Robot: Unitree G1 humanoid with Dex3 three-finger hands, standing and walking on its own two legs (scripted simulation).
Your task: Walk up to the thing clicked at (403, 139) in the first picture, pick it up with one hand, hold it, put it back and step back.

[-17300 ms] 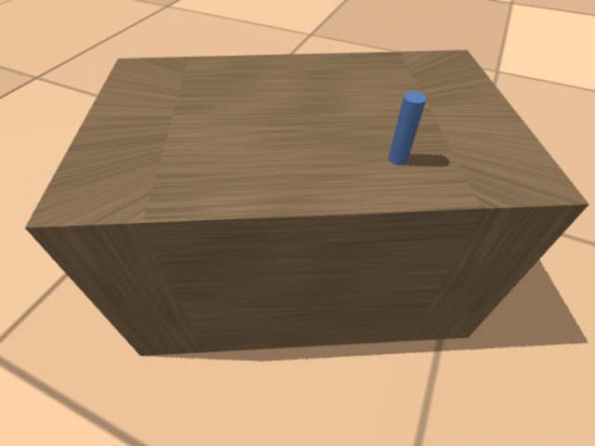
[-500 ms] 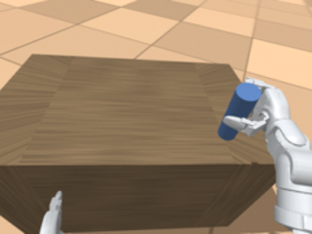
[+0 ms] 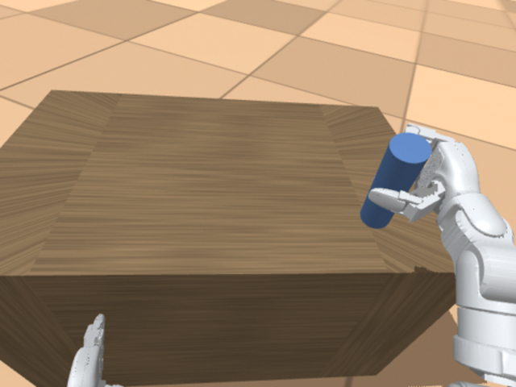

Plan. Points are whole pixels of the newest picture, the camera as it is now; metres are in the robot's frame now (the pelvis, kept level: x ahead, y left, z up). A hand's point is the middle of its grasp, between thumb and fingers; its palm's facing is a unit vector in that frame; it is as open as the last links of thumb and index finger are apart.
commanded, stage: hold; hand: right
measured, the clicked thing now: (389, 187) +0.32 -0.15 +0.21
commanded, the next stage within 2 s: crouch in 0.30 s
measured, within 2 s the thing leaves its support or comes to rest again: neither
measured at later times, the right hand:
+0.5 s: hand (389, 168) +0.34 -0.15 +0.23, palm faces -0.03 +1.00 -0.05, open 8.4 cm
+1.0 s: hand (352, 174) +0.41 -0.14 +0.15, palm faces +0.02 +1.00 -0.02, open 8.4 cm
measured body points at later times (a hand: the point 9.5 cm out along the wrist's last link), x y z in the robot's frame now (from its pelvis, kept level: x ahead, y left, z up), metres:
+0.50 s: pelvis +0.00 +0.00 +0.00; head -0.03 +0.04 +0.45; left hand +0.17 +0.25 -0.08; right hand +0.33 -0.20 +0.23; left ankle +0.03 +0.12 -0.73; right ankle -0.01 -0.14 -0.73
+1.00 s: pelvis -0.01 +0.00 +0.00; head +0.00 +0.02 +0.45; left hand +0.14 +0.26 -0.09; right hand +0.40 -0.19 +0.16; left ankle +0.03 +0.12 -0.73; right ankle -0.01 -0.14 -0.73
